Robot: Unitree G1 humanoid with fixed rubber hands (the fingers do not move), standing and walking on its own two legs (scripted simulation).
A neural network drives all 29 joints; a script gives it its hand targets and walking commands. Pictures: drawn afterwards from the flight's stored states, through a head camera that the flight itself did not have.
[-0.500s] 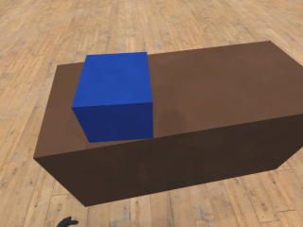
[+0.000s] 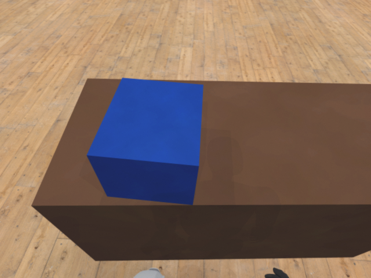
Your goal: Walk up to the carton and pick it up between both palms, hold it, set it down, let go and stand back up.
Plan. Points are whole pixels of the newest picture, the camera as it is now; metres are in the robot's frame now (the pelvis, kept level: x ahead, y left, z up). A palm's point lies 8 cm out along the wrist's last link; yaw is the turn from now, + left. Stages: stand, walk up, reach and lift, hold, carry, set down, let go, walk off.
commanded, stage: walk up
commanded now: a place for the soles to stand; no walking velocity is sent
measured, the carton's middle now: (156, 139) +0.48 +0.11 -0.02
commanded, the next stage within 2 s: none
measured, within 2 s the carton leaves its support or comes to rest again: neither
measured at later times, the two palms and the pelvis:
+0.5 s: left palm out of the picture +0.06 +0.35 -0.11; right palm out of the picture +0.05 -0.19 -0.11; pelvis -0.02 +0.08 +0.00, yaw -2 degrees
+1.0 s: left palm out of the picture +0.04 +0.38 -0.11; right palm out of the picture +0.02 -0.15 -0.12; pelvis -0.01 +0.11 -0.01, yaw +1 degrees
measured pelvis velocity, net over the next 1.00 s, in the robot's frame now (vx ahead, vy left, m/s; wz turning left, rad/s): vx -0.01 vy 0.11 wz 0.01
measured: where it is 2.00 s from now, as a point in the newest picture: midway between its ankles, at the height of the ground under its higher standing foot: outside the picture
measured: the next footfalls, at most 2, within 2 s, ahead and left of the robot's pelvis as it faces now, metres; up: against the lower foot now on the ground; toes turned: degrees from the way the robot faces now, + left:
left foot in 0.06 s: +0.09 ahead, +0.09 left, +0.00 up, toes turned +1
right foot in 0.66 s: +0.00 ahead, -0.04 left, +0.00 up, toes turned -7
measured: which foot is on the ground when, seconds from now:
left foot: up 0.00-0.04, down 0.06-0.68, up 0.70-0.96, down 0.98-1.00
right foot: down 0.00-0.14, up 0.16-0.64, down 0.66-0.98, up 1.00-1.00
